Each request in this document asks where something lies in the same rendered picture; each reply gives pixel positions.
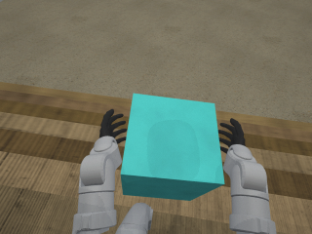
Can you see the robot left hand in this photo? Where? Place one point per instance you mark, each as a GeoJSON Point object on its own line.
{"type": "Point", "coordinates": [106, 129]}

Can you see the carton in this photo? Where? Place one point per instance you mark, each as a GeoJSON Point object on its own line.
{"type": "Point", "coordinates": [172, 149]}

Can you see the left robot forearm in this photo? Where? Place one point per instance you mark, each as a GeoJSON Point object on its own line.
{"type": "Point", "coordinates": [96, 213]}

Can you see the right robot forearm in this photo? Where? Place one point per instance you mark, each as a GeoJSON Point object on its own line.
{"type": "Point", "coordinates": [249, 193]}

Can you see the robot right hand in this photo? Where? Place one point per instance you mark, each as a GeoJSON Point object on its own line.
{"type": "Point", "coordinates": [237, 136]}

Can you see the left robot thigh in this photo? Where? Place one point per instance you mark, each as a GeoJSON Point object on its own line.
{"type": "Point", "coordinates": [137, 221]}

